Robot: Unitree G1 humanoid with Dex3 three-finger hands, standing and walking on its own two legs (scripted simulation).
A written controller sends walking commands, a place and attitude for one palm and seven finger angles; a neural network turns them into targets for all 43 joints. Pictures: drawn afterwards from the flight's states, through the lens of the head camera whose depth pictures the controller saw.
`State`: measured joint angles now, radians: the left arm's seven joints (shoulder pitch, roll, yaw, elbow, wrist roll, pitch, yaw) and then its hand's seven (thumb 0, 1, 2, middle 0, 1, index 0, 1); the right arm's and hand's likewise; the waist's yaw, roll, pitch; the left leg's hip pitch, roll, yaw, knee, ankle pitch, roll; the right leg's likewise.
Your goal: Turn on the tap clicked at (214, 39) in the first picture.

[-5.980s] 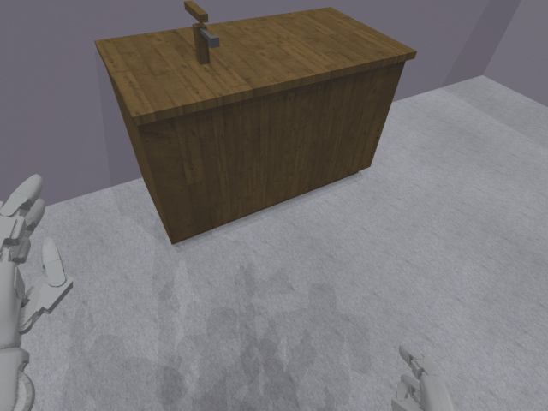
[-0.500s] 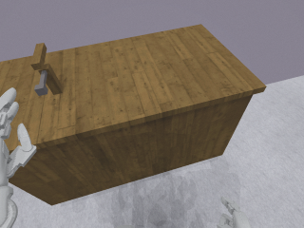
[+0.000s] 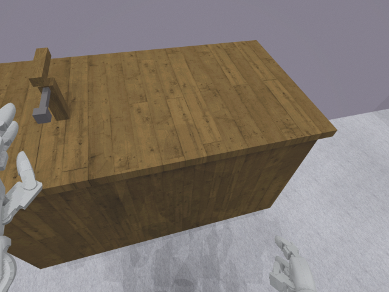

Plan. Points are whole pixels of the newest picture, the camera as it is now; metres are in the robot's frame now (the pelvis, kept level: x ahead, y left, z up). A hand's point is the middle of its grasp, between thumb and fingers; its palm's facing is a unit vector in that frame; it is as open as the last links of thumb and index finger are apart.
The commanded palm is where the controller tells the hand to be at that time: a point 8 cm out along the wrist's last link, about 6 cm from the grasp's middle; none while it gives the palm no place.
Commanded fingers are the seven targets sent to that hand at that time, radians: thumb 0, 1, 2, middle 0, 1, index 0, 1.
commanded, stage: come to a stop and stand still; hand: left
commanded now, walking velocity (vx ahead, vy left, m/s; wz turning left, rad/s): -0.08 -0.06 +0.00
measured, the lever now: (42, 115) +0.45 +0.40 +0.07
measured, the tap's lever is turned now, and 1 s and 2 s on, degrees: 0 0 0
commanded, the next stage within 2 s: look again from close up in 1.36 s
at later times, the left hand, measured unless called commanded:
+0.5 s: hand (75, 208) +0.21 +0.21 +0.13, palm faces +0.23 -0.92 -0.32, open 7.4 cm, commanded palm +0.15 +0.26 +0.18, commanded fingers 0.00 0.90 0.90 -0.20 -0.30 -0.20 -0.30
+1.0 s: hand (35, 183) +0.23 +0.27 +0.16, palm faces +0.39 -0.86 -0.32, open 7.4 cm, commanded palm +0.17 +0.30 +0.18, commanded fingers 0.00 0.90 0.90 -0.20 -0.30 -0.20 -0.30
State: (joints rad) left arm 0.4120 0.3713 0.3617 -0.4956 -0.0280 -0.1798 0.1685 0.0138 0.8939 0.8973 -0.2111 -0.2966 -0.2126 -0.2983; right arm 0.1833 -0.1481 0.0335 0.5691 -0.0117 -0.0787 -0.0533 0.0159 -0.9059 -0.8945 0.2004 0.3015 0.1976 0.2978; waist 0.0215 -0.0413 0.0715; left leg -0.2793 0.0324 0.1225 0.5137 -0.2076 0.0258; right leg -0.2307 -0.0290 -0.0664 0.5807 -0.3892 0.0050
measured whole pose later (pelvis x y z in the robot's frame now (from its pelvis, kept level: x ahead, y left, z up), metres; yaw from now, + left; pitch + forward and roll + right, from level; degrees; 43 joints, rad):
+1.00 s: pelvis -0.01 +0.03 +0.01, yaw -3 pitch -1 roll -1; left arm 0.37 0.31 0.32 -0.42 -0.03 -0.14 0.14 0.02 0.89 0.90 -0.21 -0.30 -0.21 -0.30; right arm 0.17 -0.17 0.07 0.58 -0.03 -0.14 -0.05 0.02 -0.90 -0.89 0.21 0.30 0.20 0.30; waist 0.05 -0.01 0.07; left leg -0.24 -0.03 0.03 0.39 -0.14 0.06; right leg -0.16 -0.01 -0.02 0.35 -0.17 0.02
